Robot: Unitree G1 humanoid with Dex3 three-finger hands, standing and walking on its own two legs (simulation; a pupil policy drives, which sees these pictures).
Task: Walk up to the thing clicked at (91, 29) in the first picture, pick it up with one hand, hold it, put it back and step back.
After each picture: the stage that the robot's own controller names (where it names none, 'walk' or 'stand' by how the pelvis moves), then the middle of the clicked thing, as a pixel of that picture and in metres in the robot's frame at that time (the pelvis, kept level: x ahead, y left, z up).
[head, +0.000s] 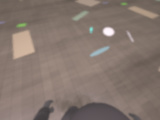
stand; (91, 30) +2.01 +0.06 -0.72
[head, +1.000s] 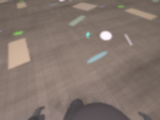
walk; (87, 35) +1.86 +0.25 -0.72
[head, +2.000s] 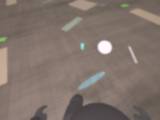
walk; (82, 46) +1.26 +0.29 -0.71
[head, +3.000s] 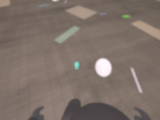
walk; (76, 65) +0.80 +0.26 -0.70
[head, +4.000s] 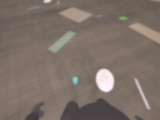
walk; (75, 80) +0.53 +0.18 -0.70
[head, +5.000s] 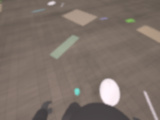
stand; (77, 91) +0.36 +0.16 -0.70
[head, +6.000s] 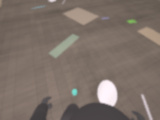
stand; (74, 92) +0.34 +0.17 -0.71
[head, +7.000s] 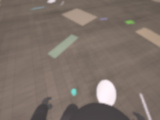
stand; (73, 92) +0.35 +0.18 -0.72
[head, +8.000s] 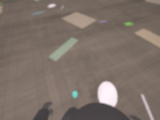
stand; (75, 94) +0.34 +0.18 -0.73
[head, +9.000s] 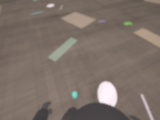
stand; (74, 94) +0.34 +0.18 -0.73
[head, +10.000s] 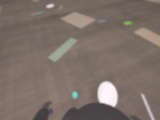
go down; (75, 95) +0.33 +0.19 -0.73
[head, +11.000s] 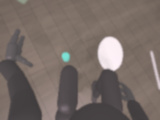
go down; (66, 57) +0.42 +0.20 -0.34
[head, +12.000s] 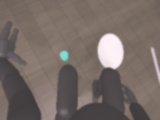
approach; (64, 56) +0.42 +0.20 -0.30
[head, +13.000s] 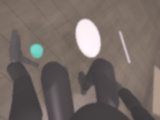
close in; (37, 51) +0.41 +0.24 -0.23
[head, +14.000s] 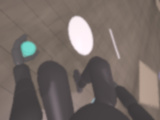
close; (28, 50) +0.41 +0.25 -0.22
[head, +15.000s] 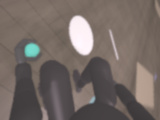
lift; (31, 51) +0.39 +0.24 -0.23
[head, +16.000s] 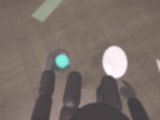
lift; (63, 63) +0.33 +0.20 -0.02
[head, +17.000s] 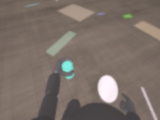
hold; (68, 70) +0.31 +0.17 +0.02
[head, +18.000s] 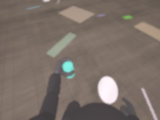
hold; (68, 70) +0.32 +0.17 +0.01
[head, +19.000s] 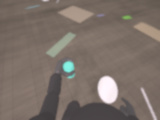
hold; (69, 70) +0.32 +0.16 +0.01
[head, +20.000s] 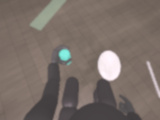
crouch; (65, 57) +0.40 +0.17 -0.06
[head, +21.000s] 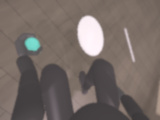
lower; (34, 47) +0.43 +0.26 -0.20
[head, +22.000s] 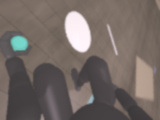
lower; (20, 45) +0.43 +0.27 -0.23
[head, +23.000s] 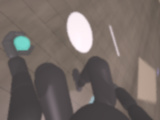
lower; (22, 45) +0.43 +0.27 -0.23
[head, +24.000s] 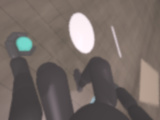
lower; (25, 46) +0.42 +0.27 -0.23
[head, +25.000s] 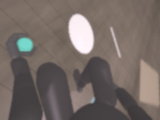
rest; (25, 47) +0.42 +0.26 -0.22
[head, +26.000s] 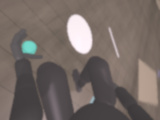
withdraw; (29, 49) +0.42 +0.24 -0.23
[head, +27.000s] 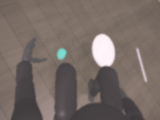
stand; (61, 54) +0.43 +0.20 -0.27
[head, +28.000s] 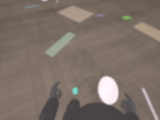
stand; (75, 91) +0.36 +0.15 -0.65
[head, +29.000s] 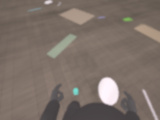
stand; (75, 91) +0.36 +0.16 -0.67
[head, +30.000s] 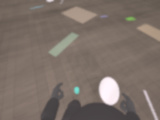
stand; (76, 90) +0.36 +0.15 -0.67
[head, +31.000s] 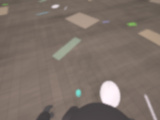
walk; (78, 93) +0.37 +0.15 -0.72
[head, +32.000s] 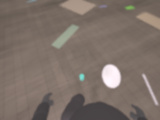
walk; (81, 77) +0.50 +0.12 -0.70
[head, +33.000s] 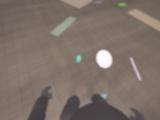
walk; (78, 59) +0.83 +0.16 -0.70
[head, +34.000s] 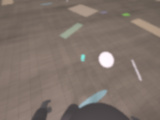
stand; (82, 57) +1.01 +0.15 -0.71
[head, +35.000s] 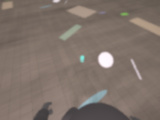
stand; (82, 58) +1.01 +0.17 -0.73
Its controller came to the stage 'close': yes
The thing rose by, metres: 0.72
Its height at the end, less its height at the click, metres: +0.00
